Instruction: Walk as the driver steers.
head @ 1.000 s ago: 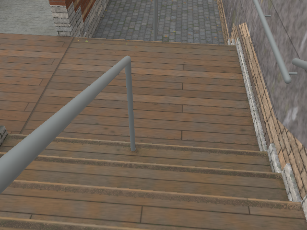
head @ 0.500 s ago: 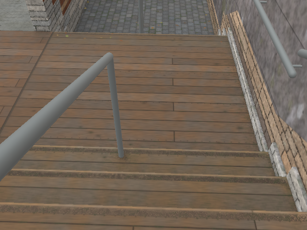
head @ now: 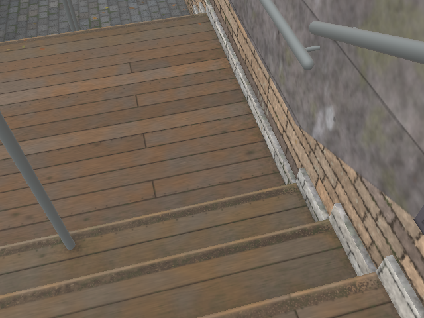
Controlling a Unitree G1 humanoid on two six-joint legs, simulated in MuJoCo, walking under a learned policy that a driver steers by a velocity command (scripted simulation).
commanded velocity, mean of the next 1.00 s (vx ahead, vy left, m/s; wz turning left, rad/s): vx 0.50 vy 0.00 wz -0.04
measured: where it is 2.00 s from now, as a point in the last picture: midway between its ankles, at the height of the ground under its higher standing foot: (202, 217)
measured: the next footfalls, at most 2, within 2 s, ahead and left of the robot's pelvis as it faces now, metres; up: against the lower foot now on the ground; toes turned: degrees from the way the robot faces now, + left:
left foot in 0.44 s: +0.36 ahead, +0.16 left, -0.15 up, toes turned +5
right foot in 1.04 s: +0.75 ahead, -0.12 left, -0.31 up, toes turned -6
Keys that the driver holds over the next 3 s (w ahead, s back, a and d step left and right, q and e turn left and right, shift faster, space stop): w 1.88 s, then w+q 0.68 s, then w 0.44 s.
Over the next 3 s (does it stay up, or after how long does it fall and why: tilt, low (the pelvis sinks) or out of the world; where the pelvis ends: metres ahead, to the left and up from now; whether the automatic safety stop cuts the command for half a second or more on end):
stays up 1.65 0.22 -0.59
